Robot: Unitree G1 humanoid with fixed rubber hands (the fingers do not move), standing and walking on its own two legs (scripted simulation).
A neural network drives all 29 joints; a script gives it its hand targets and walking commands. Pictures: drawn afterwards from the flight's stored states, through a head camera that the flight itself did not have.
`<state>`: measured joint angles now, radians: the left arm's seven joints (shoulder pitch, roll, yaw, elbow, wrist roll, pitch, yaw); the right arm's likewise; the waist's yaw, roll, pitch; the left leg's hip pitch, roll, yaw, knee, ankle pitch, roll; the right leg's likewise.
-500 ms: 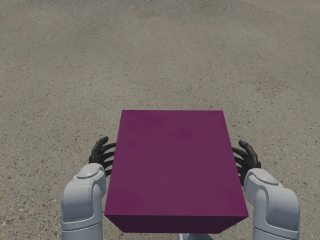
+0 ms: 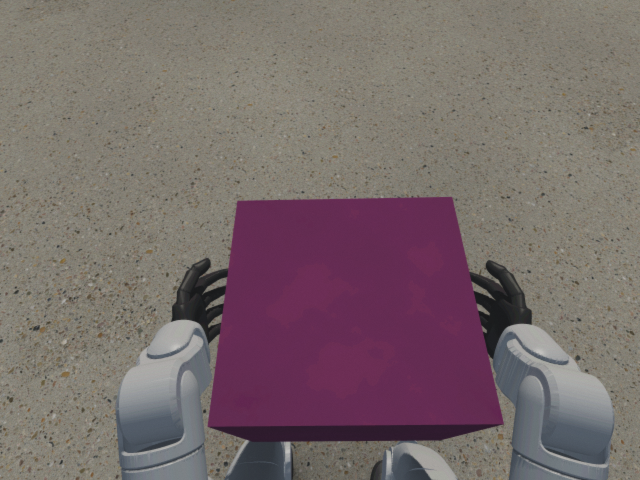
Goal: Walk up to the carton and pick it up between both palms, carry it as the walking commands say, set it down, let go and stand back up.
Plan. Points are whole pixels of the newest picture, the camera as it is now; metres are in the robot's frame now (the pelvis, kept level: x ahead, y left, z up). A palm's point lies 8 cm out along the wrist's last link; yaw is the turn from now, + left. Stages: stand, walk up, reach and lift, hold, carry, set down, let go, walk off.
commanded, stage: carry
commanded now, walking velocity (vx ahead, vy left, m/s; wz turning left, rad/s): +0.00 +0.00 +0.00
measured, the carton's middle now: (345, 328) +0.29 +0.00 +0.00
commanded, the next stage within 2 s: none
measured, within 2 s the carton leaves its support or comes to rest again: neither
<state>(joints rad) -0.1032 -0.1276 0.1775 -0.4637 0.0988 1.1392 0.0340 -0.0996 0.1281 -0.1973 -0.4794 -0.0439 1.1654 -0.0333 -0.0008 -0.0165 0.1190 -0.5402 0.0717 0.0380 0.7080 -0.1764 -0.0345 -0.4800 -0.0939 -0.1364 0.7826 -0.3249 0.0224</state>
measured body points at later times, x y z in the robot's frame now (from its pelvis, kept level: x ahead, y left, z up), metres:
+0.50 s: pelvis -0.14 +0.00 +0.02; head -0.21 -0.01 +0.46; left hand +0.10 +0.18 +0.12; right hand +0.11 -0.16 +0.11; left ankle -0.12 +0.09 -0.71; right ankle -0.03 -0.11 -0.70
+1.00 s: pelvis -0.23 -0.02 +0.01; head -0.24 -0.01 +0.46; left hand +0.03 +0.16 +0.07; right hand +0.04 -0.19 +0.07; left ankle -0.12 +0.10 -0.71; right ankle -0.13 -0.11 -0.71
